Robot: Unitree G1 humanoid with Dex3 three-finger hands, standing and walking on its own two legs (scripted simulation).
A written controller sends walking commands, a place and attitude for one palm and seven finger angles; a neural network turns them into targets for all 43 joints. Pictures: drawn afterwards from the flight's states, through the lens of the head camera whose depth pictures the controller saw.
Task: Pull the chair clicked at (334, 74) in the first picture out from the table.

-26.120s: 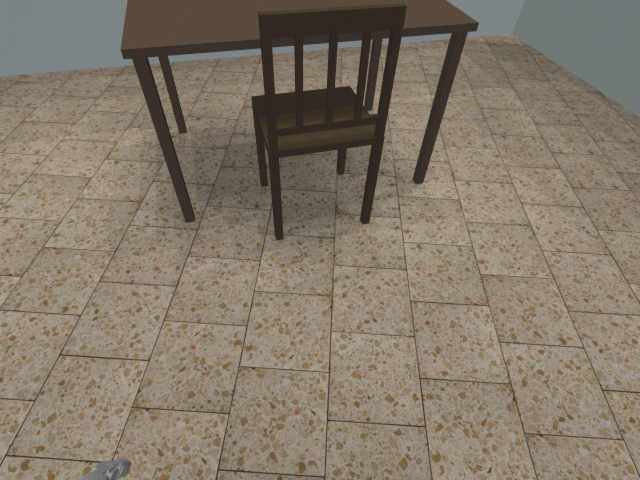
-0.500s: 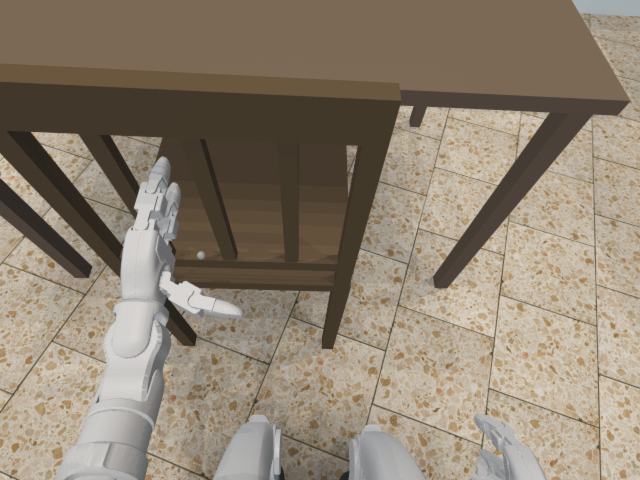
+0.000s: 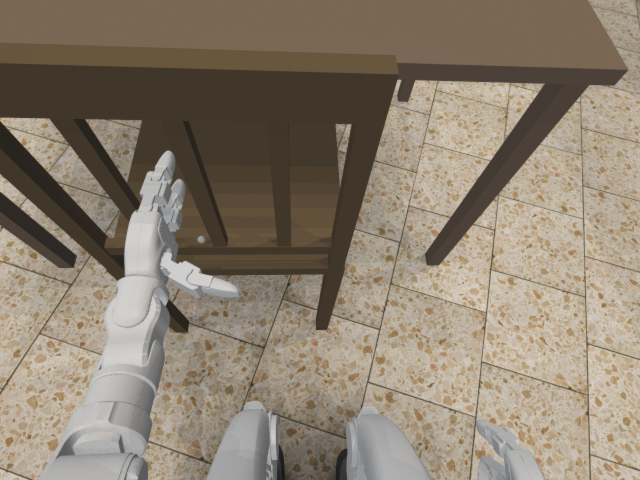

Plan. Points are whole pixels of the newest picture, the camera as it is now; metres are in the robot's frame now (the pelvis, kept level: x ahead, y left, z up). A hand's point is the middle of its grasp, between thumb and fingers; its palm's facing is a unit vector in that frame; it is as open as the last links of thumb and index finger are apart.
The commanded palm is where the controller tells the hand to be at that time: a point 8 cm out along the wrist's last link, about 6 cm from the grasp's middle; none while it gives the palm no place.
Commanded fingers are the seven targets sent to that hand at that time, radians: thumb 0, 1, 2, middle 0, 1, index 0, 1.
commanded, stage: push the fingers through the gap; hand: left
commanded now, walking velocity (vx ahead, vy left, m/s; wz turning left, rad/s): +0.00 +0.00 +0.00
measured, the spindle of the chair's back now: (202, 193) +0.47 +0.15 +0.02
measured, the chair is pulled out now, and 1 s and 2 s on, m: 0.00 0.00 0.01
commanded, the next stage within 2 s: hook a spindle and tug to test in 0.64 s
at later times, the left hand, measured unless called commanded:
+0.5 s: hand (202, 208) +0.44 +0.15 +0.02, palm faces +0.02 -1.00 -0.04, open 16.9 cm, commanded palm +0.41 +0.19 +0.02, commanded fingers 0.00 -0.50 0.30 -0.06 -0.08 -0.06 -0.08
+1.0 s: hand (204, 207) +0.44 +0.14 +0.02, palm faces +0.03 -1.00 -0.01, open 16.2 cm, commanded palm +0.41 +0.19 +0.02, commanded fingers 0.00 -0.50 0.30 -0.31 -0.85 -0.31 -0.85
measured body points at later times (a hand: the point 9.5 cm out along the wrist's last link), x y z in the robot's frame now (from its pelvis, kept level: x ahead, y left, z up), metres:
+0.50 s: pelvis +0.00 +0.01 +0.00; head +0.13 +0.03 +0.43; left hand +0.43 +0.20 +0.03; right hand +0.07 -0.25 -0.12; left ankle +0.03 +0.09 -0.63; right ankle +0.01 -0.11 -0.63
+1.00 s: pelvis +0.01 +0.00 +0.00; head +0.14 +0.02 +0.43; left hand +0.44 +0.20 +0.02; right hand +0.09 -0.26 -0.12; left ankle +0.03 +0.09 -0.63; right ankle +0.01 -0.11 -0.63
